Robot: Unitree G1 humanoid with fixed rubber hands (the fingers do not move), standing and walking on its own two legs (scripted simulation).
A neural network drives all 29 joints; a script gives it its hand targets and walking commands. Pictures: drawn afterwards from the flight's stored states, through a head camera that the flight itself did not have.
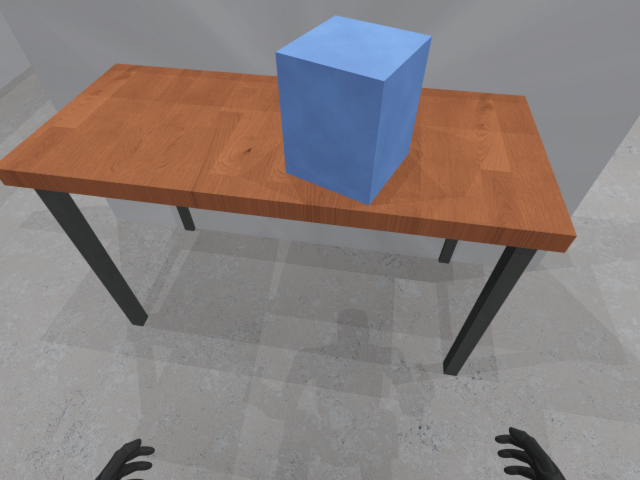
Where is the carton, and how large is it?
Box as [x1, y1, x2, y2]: [275, 15, 431, 204]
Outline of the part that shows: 335,15 275,52 286,172 363,203 369,204 408,153 431,36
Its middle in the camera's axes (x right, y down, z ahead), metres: +0.06 -0.25 +0.74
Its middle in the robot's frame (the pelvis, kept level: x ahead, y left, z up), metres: +0.75 -0.06 +0.09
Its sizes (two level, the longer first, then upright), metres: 0.196 0.194 0.246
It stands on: a table, 0.70 m high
